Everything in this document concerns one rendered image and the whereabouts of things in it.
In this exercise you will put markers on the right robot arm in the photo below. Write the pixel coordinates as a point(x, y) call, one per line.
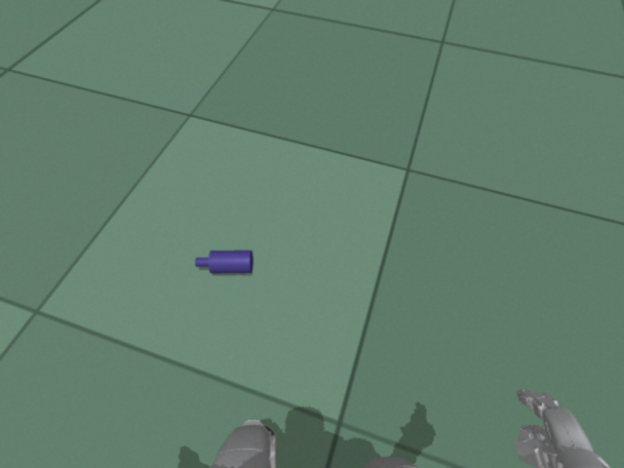
point(579, 458)

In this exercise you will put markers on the bottle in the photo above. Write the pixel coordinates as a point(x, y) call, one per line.
point(227, 261)

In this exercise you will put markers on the right robot hand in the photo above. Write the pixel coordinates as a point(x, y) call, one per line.
point(539, 446)

